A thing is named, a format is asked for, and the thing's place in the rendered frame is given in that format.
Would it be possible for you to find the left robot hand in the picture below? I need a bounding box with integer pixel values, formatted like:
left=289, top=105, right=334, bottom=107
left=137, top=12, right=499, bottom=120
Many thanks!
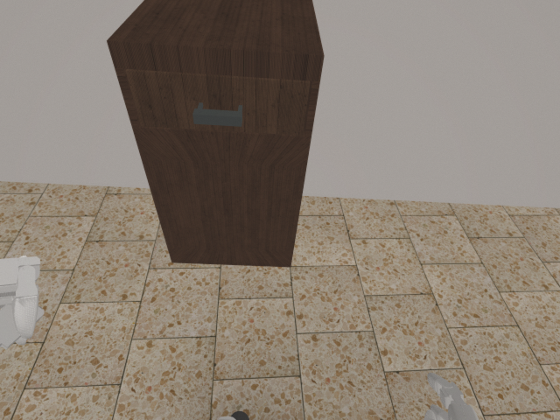
left=0, top=255, right=44, bottom=350

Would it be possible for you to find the drawer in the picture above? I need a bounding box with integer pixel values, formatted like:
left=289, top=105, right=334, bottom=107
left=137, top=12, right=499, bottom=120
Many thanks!
left=126, top=69, right=310, bottom=136

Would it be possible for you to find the right robot hand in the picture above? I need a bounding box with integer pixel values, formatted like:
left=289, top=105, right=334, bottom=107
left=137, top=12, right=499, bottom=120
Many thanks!
left=424, top=373, right=479, bottom=420

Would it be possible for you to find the cabinet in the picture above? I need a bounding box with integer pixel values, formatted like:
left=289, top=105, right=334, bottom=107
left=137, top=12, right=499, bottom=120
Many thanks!
left=107, top=0, right=324, bottom=267

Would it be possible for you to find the handle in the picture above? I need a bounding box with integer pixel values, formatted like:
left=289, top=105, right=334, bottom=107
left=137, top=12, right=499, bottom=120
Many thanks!
left=192, top=102, right=242, bottom=127

